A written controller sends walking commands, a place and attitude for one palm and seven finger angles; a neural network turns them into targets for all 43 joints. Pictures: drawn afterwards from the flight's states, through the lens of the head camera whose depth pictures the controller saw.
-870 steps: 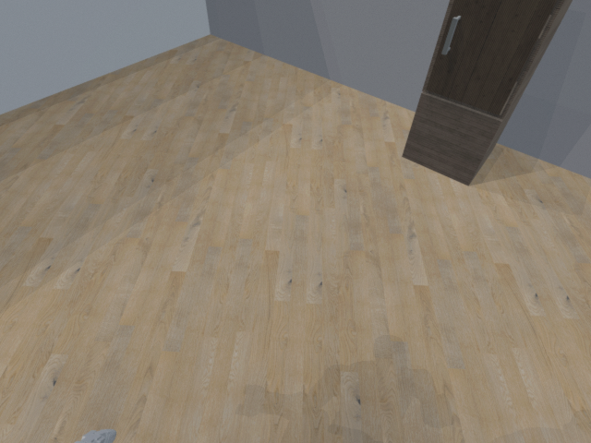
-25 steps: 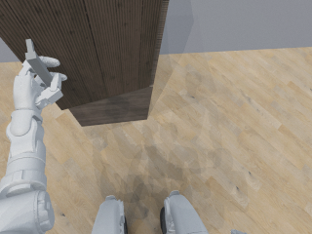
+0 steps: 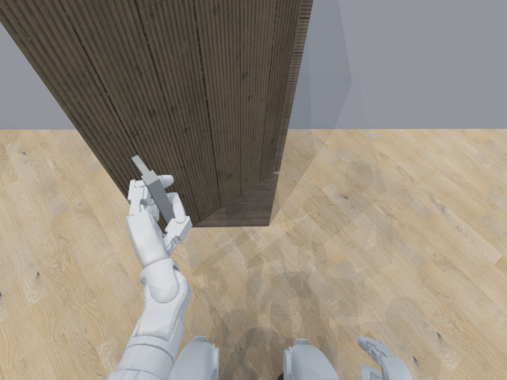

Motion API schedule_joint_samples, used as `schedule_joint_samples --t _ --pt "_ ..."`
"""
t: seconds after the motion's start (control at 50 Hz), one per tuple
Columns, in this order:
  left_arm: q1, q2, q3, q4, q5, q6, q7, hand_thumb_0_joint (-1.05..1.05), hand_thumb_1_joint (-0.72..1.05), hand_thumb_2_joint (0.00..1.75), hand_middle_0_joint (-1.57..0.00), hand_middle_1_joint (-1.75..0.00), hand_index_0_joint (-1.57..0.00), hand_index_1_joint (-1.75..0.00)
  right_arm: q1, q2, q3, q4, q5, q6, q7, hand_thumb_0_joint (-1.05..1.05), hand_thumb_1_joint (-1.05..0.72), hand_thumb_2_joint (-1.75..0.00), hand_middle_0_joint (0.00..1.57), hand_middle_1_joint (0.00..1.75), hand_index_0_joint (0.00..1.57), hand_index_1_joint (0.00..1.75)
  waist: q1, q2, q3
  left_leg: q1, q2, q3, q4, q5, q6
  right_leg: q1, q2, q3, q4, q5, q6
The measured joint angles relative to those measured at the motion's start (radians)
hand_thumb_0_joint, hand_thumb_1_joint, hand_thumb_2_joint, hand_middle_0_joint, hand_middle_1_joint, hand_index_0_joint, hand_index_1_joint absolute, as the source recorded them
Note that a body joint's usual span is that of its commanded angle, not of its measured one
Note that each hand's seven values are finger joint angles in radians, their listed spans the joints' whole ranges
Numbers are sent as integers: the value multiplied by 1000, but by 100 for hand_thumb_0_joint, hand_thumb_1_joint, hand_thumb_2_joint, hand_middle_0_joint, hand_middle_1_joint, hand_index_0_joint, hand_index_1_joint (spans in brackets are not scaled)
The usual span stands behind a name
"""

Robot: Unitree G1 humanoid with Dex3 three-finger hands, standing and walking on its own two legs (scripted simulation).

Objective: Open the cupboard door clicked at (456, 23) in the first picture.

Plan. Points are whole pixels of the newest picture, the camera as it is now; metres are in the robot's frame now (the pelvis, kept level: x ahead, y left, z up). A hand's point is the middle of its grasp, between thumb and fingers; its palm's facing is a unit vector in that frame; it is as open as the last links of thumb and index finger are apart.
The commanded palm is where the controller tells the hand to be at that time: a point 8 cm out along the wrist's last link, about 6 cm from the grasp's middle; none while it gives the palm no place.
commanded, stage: pull the door open along its arc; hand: left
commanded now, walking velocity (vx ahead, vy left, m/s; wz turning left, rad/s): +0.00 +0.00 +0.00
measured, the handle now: (155, 192) +0.40 +0.17 +0.01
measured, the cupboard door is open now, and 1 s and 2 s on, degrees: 36 51 52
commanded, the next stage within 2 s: open thumb and fingers to let go in 0.16 s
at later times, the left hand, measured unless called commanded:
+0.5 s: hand (219, 242) +0.32 +0.06 +0.01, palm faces +0.44 -0.90 -0.03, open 6.9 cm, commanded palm +0.27 +0.11 +0.01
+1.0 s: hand (220, 243) +0.32 +0.06 +0.01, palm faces +0.42 -0.91 -0.02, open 14.7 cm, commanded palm +0.27 +0.10 +0.01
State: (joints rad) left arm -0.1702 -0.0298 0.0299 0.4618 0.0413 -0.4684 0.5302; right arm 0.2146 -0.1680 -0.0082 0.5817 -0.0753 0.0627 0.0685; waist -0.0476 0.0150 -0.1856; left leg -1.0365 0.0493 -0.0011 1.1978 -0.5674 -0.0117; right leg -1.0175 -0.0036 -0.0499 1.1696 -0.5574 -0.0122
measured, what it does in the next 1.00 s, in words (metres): stands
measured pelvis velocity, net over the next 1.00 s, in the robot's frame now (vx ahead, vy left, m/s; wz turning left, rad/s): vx -0.03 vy -0.02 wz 0.03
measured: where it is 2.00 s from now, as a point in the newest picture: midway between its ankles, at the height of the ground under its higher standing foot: outside the picture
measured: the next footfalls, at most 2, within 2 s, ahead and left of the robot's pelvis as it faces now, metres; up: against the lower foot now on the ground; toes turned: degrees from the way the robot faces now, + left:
none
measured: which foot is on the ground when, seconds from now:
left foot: down 0.00-1.00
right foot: down 0.00-1.00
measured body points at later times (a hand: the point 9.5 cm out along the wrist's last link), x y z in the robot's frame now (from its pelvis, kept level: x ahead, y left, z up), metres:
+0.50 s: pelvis -0.02 -0.03 -0.01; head +0.08 -0.03 +0.43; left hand +0.29 +0.11 +0.01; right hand +0.16 -0.23 -0.13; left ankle -0.01 +0.12 -0.64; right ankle -0.01 -0.12 -0.64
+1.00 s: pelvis -0.03 -0.02 -0.01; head +0.07 -0.02 +0.43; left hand +0.29 +0.11 +0.01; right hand +0.11 -0.25 -0.13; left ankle -0.01 +0.12 -0.64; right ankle -0.01 -0.12 -0.64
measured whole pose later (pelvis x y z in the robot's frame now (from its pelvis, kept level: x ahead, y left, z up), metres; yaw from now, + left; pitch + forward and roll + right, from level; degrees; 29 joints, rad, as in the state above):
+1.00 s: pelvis -0.03 -0.02 -0.01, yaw +2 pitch +21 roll +0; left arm -0.18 -0.11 -0.07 0.53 0.12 -0.49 0.63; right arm 0.20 -0.18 -0.02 0.65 -0.10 -0.03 0.03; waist -0.05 0.02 -0.18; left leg -1.06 0.04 -0.02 1.22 -0.53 -0.04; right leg -1.05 -0.01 -0.07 1.23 -0.55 -0.05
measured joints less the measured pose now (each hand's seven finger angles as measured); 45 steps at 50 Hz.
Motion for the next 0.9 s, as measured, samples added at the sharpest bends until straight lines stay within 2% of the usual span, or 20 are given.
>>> schedule_joint_samples --t 0.18,0.24,0.32,0.42,0.54,0.76,0.9 --pt "140 -91 -134 -75 83 0 70 2 72 74 -27 -129 -34 -133 -2 -1 -12 23 -16 -59 -11 1 -90 -90 20 30 20 30 10 -4 -13 19 -3 -12 -3 3 -15 17 -3 -12 12 -12 -16" --pt "153 -92 -172 -82 108 9 87 2 72 75 -27 -129 -34 -133 -20 2 -9 27 -20 -81 -18 1 -90 -90 20 30 20 30 13 -5 -14 15 -5 -18 5 3 -20 12 -5 -17 26 -17 -22" --pt "104 -91 -168 -37 126 3 110 2 72 78 -29 -131 -34 -133 -57 5 -2 37 -25 -100 -32 1 -90 -90 20 30 20 30 17 -3 -10 -2 -10 -28 21 7 -27 -3 -10 -27 49 -21 -29" --pt "40 -86 -133 8 104 2 107 1 66 78 -34 -131 -36 -132 -85 12 2 40 -26 -103 -41 1 -90 -90 20 30 20 30 23 -4 -3 -19 -12 -35 31 17 -35 -22 -12 -33 69 -19 -37" --pt "12 -77 -115 36 79 -5 96 1 43 69 -35 -129 -37 -130 -76 10 4 41 -23 -102 -44 1 -90 -90 20 30 20 30 21 1 3 -21 -13 -39 27 30 -40 -25 -13 -37 70 -11 -44" --pt "-8 -69 -98 64 72 -26 97 0 -22 42 -32 -122 -34 -122 -25 -13 -13 62 -23 -95 -46 1 -90 -90 20 30 20 30 7 3 5 -27 -11 -34 27 38 -38 -34 -10 -31 71 0 -43" --pt "-14 -75 -100 69 79 -27 105 0 -42 33 -28 -105 -30 -105 -13 -15 -17 71 -25 -96 -45 1 -90 -90 20 30 20 30 2 3 5 -29 -9 -27 28 39 -33 -37 -9 -24 68 6 -37"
